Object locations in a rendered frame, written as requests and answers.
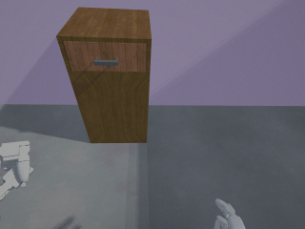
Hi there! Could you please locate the handle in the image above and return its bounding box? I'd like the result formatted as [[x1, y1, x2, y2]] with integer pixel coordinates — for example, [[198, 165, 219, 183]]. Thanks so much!
[[93, 56, 118, 66]]

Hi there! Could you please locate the cabinet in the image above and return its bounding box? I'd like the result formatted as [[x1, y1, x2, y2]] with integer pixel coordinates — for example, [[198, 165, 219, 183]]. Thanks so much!
[[56, 7, 152, 143]]

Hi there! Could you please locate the drawer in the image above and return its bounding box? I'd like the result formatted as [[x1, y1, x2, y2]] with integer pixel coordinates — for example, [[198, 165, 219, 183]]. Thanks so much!
[[63, 41, 147, 73]]

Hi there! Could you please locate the right robot hand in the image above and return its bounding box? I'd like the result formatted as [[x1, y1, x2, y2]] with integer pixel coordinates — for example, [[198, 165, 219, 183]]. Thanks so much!
[[214, 198, 246, 229]]

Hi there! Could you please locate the left robot hand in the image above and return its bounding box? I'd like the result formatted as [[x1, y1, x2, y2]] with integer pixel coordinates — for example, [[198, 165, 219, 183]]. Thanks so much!
[[0, 140, 33, 201]]

